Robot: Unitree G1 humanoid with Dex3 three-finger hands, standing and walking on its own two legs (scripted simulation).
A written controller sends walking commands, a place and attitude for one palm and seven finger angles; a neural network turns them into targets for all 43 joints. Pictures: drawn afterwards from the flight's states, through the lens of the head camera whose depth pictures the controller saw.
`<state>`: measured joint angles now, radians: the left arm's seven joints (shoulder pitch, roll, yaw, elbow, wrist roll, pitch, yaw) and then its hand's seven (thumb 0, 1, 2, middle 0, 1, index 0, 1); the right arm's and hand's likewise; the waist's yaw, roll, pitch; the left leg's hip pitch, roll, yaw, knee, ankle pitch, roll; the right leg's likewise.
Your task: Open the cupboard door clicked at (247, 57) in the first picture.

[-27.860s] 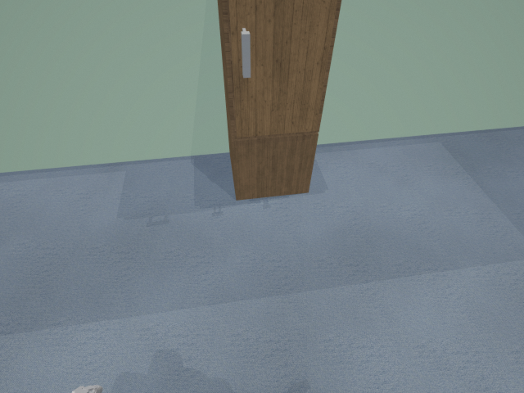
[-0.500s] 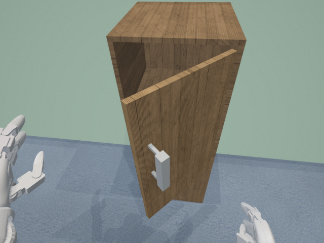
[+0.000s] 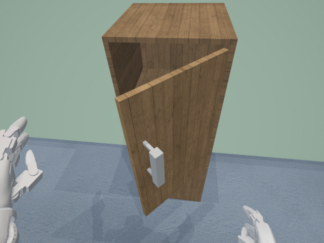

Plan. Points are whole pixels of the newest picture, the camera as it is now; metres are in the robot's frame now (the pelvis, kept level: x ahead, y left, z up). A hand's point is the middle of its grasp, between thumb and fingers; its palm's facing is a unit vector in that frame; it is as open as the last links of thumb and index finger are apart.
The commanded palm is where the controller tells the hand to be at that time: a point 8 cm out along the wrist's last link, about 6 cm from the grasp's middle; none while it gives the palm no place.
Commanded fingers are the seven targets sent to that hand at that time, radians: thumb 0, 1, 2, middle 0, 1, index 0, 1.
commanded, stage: step back with the hand held close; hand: left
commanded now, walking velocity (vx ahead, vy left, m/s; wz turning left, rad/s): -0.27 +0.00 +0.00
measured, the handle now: (152, 163) +0.32 +0.08 +0.02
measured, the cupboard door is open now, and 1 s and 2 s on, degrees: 47 47 47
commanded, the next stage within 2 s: stop stepping back and stand still in 1.08 s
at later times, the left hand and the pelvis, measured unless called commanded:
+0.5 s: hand (8, 198) +0.14 +0.30 +0.15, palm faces +0.40 -0.77 -0.50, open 7.4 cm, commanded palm +0.08 +0.33 +0.17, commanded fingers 0.00 0.90 0.90 -0.20 -0.30 -0.20 -0.30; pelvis -0.06 +0.03 -0.01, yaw +0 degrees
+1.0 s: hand out of the picture +0.06 +0.32 +0.17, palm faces +0.49 -0.76 -0.43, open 7.4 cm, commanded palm +0.00 +0.35 +0.17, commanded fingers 0.00 0.90 0.90 -0.20 -0.30 -0.20 -0.30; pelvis -0.13 +0.04 -0.01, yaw +1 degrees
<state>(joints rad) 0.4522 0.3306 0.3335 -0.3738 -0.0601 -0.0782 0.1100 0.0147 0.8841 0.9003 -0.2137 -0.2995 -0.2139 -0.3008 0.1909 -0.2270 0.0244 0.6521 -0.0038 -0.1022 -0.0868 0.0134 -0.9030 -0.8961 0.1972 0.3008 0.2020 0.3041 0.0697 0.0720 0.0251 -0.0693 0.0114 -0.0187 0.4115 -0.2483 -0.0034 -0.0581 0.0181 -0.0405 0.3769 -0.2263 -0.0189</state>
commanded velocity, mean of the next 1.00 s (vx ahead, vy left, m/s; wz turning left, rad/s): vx -0.31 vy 0.00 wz -0.02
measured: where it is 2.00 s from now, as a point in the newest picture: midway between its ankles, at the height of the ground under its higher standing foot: outside the picture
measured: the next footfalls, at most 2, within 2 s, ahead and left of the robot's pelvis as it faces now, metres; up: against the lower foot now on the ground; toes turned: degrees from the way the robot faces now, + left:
right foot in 1.10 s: -0.21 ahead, -0.06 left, +0.00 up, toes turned +3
left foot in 1.56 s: -0.16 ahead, +0.16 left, +0.00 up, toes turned +1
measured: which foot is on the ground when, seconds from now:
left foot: down 0.00-1.00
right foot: down 0.00-0.80, up 0.82-1.00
